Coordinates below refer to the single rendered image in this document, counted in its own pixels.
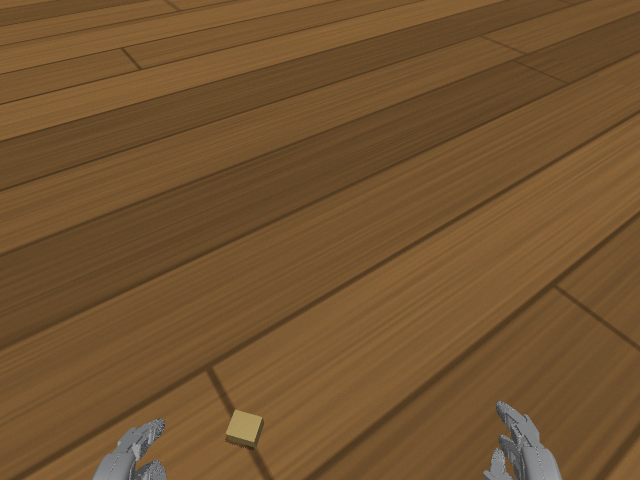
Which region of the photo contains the right robot hand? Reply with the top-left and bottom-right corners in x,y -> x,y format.
484,401 -> 562,480

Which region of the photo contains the left robot hand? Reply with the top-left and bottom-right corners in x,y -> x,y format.
91,419 -> 167,480

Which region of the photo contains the small box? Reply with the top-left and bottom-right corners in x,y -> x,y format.
226,410 -> 264,448

